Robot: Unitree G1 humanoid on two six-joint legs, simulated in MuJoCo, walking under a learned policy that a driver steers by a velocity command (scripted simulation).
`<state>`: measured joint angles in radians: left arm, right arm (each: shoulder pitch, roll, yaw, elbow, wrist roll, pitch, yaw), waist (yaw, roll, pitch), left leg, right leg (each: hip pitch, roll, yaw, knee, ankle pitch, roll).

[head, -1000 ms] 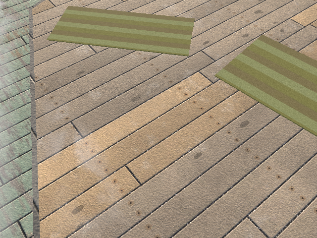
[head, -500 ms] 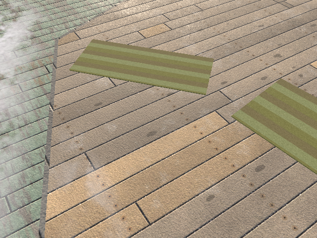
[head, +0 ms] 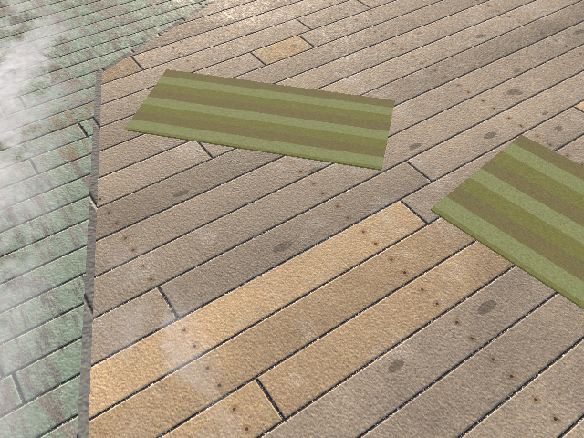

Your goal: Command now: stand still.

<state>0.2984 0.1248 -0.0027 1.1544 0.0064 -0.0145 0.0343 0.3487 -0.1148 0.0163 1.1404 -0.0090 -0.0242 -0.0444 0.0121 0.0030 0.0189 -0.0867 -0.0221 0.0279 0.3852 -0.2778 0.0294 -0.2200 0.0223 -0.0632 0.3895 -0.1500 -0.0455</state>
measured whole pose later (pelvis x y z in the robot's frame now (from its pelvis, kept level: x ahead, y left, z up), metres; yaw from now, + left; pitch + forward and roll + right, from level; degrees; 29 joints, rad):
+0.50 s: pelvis +0.02 +0.01 +0.00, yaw +0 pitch -1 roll +0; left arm 0.30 0.12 0.00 1.18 0.01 -0.01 0.04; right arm 0.36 -0.11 0.02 1.15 -0.01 -0.02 -0.05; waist 0.01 0.01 0.03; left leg -0.05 -0.02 0.03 0.37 -0.30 0.04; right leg -0.19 0.02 -0.06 0.40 -0.18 -0.04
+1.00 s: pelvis +0.02 +0.01 +0.00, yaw +0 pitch -1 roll -1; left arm 0.31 0.11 -0.01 1.19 0.00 -0.01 0.04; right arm 0.38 -0.10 0.02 1.15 -0.01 -0.03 -0.05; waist 0.01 0.00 0.03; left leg -0.04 -0.03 0.03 0.37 -0.31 0.05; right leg -0.19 0.01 -0.06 0.40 -0.19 -0.02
